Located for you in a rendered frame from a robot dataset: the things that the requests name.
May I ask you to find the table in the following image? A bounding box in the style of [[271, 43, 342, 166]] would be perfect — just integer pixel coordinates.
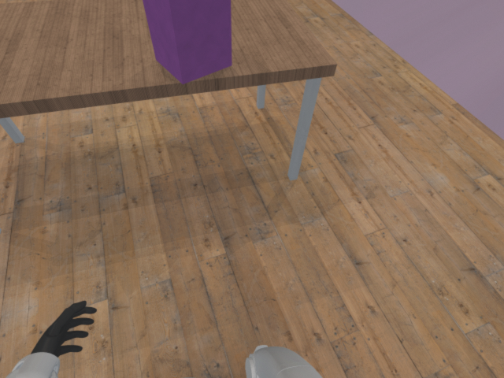
[[0, 0, 337, 234]]

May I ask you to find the right robot shin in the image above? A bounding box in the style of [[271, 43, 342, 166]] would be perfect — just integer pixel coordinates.
[[254, 345, 268, 352]]

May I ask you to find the robot left forearm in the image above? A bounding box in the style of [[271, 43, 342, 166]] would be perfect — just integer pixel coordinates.
[[6, 352, 60, 378]]

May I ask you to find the carton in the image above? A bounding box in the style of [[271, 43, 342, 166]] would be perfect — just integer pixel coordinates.
[[143, 0, 232, 84]]

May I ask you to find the robot left hand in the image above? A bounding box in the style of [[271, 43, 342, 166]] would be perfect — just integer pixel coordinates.
[[31, 301, 97, 357]]

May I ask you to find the robot right thigh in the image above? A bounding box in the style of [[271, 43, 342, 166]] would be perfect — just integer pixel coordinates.
[[245, 346, 323, 378]]

